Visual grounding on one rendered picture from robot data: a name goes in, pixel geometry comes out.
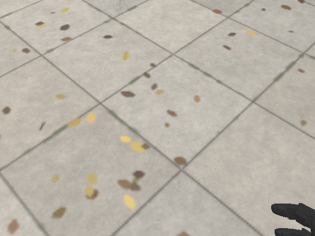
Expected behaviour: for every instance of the right robot hand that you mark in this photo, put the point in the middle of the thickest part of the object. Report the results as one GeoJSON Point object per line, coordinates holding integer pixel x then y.
{"type": "Point", "coordinates": [301, 213]}

